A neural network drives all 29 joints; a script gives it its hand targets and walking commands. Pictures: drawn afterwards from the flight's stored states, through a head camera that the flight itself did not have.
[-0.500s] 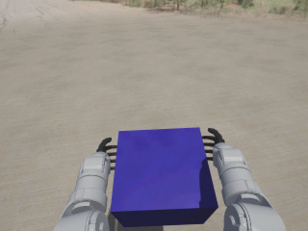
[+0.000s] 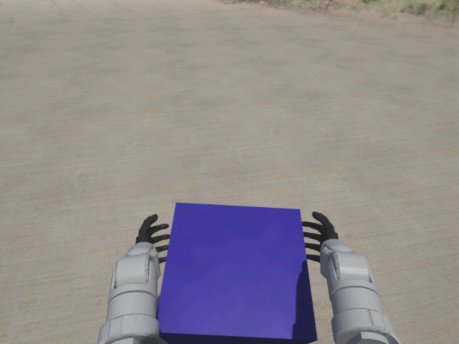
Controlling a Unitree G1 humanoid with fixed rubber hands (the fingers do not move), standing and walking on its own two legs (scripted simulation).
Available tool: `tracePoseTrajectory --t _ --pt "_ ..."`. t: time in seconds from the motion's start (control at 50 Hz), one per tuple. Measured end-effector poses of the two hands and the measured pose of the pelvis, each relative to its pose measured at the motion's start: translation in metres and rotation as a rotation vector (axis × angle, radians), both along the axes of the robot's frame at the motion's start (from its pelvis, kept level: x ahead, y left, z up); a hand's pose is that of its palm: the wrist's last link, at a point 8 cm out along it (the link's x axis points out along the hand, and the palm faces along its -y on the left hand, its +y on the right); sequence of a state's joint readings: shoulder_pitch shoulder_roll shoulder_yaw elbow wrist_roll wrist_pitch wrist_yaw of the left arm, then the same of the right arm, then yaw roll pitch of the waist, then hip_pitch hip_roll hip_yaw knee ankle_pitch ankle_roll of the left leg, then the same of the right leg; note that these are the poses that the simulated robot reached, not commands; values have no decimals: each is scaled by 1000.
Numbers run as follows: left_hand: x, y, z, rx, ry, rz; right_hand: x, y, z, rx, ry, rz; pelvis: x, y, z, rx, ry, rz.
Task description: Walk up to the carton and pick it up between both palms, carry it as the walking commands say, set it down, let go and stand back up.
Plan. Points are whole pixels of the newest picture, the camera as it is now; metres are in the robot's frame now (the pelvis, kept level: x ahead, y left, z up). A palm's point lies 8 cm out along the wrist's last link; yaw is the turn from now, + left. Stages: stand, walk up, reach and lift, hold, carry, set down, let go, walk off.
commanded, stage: reach and lift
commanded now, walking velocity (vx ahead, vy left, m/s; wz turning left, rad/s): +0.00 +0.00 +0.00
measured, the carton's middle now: (233, 278) +0.32 +0.01 -0.06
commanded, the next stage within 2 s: hold in 0.32 s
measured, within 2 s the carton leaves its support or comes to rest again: neither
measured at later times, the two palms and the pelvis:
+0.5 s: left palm (146, 261) +0.28 +0.17 +0.05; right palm (340, 261) +0.29 -0.17 +0.05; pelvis -0.02 +0.00 +0.00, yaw +0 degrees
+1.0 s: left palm (113, 272) +0.24 +0.21 +0.08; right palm (327, 264) +0.26 -0.13 +0.09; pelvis -0.04 +0.03 -0.03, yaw +2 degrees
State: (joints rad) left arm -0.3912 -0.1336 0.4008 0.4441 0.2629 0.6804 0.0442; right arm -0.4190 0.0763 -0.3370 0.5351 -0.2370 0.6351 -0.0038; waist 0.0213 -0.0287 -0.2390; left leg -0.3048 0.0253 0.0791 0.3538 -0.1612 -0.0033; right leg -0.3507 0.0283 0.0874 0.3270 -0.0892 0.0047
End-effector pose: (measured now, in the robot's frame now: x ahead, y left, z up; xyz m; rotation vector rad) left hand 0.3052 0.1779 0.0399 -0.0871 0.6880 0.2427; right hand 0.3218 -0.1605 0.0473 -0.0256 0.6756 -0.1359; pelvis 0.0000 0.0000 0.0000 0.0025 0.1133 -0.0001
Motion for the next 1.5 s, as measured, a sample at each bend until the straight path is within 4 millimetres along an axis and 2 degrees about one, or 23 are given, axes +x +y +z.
tracePoseTrajectory --t 0.28,0.66,0.74,0.86,0.98,1.08,1.18,1.28,1.38,1.5 --pt "-12 -6 14 19 -42 -15 -18 -10 2 67 -41 9 -6 -1 0 2 -25 0" --pt "-29 -10 6 16 -34 -33 -33 -12 11 27 -63 10 -19 -2 -3 4 -56 0" --pt "-32 -9 12 12 -75 -6 -35 -10 14 30 -102 6 -23 -1 -9 5 -102 5" --pt "-44 1 37 45 -156 12 -47 3 29 39 -161 -22 -28 11 -22 -3 -165 16" --pt "-63 23 41 -17 -143 1 -61 26 45 21 -140 -59 -35 30 -28 -13 -192 30" --pt "-76 42 52 0 -128 63 -70 48 54 28 -117 -56 -37 39 -29 -24 -192 31" --pt "-80 42 56 25 -108 83 -77 50 48 41 -89 -85 -45 40 -32 -16 -130 16" --pt "-95 39 49 32 -37 63 -103 48 31 60 -16 -126 -53 47 -32 -8 -140 29" --pt "-105 60 60 53 -64 61 -114 69 35 87 -41 -126 -59 69 -32 -3 -134 57" --pt "-116 89 61 50 -58 77 -123 98 39 83 -31 -125 -65 92 -31 -20 -141 62"
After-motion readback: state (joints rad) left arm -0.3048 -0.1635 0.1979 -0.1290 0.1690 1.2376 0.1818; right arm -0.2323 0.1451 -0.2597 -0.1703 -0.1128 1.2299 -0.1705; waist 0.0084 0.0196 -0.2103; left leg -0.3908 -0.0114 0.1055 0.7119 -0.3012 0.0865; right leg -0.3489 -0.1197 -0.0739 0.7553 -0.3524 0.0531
